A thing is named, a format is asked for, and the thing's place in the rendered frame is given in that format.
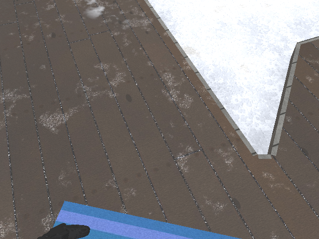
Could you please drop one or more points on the left robot hand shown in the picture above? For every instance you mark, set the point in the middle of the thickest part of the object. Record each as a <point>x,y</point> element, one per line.
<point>63,231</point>

